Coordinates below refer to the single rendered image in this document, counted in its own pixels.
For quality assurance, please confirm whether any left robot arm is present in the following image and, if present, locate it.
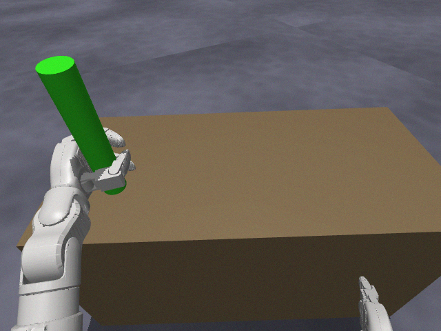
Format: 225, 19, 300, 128
11, 186, 91, 331

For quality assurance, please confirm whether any right robot hand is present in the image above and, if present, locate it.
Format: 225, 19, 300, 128
358, 276, 393, 331

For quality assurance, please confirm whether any left robot hand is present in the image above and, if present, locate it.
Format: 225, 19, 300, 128
50, 128, 136, 199

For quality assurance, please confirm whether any can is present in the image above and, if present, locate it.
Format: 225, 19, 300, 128
35, 56, 127, 195

